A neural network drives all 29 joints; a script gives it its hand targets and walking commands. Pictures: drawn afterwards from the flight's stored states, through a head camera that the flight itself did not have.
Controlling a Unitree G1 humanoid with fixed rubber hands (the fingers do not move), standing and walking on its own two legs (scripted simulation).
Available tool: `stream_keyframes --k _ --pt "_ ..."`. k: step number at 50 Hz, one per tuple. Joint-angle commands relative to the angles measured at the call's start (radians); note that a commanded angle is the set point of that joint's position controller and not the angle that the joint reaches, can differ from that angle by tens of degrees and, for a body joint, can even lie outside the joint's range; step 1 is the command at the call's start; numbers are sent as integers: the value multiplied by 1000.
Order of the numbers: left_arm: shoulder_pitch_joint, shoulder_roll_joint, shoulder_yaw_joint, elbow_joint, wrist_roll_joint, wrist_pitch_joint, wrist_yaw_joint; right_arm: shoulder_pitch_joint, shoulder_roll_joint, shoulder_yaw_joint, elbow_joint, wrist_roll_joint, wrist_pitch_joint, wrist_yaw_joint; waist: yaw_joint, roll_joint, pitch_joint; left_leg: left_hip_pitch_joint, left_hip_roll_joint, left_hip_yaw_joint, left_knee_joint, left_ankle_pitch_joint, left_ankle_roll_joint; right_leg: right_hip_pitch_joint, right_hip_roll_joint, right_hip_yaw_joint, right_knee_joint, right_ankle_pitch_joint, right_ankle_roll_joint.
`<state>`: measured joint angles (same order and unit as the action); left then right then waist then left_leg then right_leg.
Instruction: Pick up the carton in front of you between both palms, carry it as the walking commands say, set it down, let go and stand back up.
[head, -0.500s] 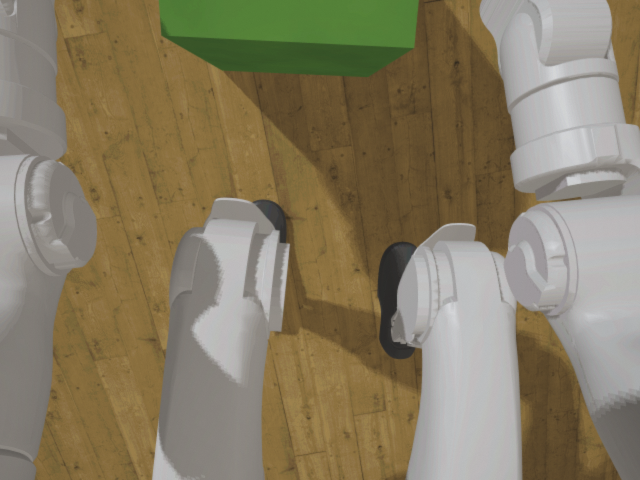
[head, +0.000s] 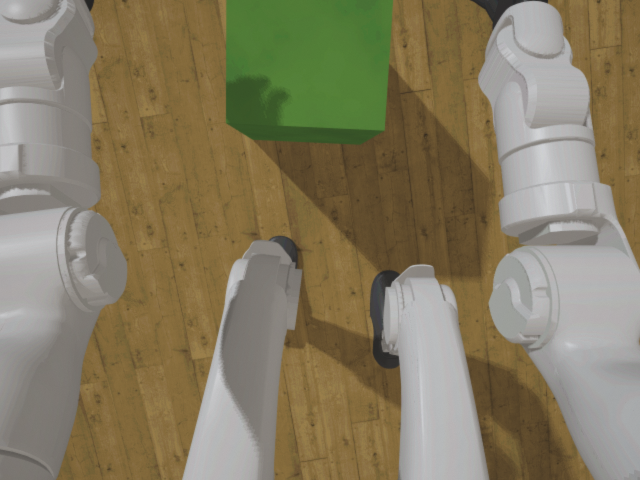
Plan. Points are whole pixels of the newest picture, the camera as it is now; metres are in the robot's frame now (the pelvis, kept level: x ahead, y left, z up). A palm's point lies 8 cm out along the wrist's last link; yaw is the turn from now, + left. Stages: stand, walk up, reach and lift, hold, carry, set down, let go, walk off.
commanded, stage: set down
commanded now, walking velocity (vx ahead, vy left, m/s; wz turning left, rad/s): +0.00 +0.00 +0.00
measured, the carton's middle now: (308, 71) +0.55 +0.11 -0.40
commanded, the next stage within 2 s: let go in 0.32 s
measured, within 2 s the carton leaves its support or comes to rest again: neither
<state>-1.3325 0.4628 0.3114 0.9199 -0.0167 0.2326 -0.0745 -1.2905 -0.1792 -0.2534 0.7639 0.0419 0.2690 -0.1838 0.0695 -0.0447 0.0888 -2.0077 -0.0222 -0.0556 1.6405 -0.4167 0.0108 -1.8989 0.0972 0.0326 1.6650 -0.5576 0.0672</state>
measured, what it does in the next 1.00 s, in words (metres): rises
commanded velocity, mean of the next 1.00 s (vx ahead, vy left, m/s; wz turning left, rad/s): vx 0.00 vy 0.00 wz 0.00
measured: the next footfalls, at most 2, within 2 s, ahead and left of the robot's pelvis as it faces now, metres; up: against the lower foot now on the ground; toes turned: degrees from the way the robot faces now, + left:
none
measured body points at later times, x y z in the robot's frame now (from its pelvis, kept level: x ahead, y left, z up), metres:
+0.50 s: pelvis +0.03 +0.01 +0.14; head +0.34 +0.07 +0.46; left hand +0.51 +0.32 +0.02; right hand +0.55 -0.09 +0.02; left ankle +0.11 +0.11 -0.49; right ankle +0.08 -0.14 -0.49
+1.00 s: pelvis +0.09 +0.00 +0.23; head +0.24 +0.03 +0.65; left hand +0.34 +0.27 +0.13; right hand +0.39 -0.18 +0.13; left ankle +0.11 +0.11 -0.49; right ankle +0.08 -0.13 -0.49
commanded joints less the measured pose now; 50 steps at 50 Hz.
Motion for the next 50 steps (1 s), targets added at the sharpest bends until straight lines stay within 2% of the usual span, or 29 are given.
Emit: stream_keyframes --k 1,9,17,20,25,28,32,40,50 --pt "-246 161 14 -143 -6 -11 -10 -245 -86 1 -150 -2 -10 2 48 78 -1252 1064 -35 94 -179 479 -34 334 59 -144 -222 203 7" --pt "-173 119 36 -109 25 -33 -33 -151 -52 -35 -112 -43 -30 26 26 93 -1154 1153 -32 78 -343 522 -36 389 42 -118 -401 248 12" --pt "-113 79 78 -77 88 -66 -46 -78 -17 -65 -101 -96 -55 52 23 81 -1078 1231 -24 67 -507 527 -32 494 23 -99 -572 279 22" --pt "-44 66 85 -86 124 -69 -51 -3 -6 -70 -114 -130 -55 56 20 75 -1106 1302 -24 67 -560 559 -28 566 21 -99 -630 312 25" --pt "177 41 57 -188 163 -66 -56 220 11 -34 -196 -170 -57 61 22 86 -1163 1512 -19 58 -637 676 -21 676 21 -101 -723 383 20" --pt "319 18 24 -286 146 -81 -55 359 17 4 -270 -165 -80 68 21 102 -1137 1633 -11 37 -684 739 -17 704 18 -96 -779 405 12" --pt "468 -23 -18 -369 103 -113 -50 501 17 39 -330 -145 -119 88 14 119 -1037 1730 1 8 -746 755 -19 729 7 -83 -850 386 1" --pt "836 -104 -76 -375 53 -186 -41 838 5 66 -285 -130 -200 139 -22 101 -848 1776 12 -17 -864 712 -22 891 -14 -54 -965 390 -15" --pt "1214 -135 -151 -472 26 -248 -9 1166 -38 131 -322 -85 -269 190 -42 76 -550 1815 -1 16 -1047 510 -26 1284 -47 -21 -1114 388 -33"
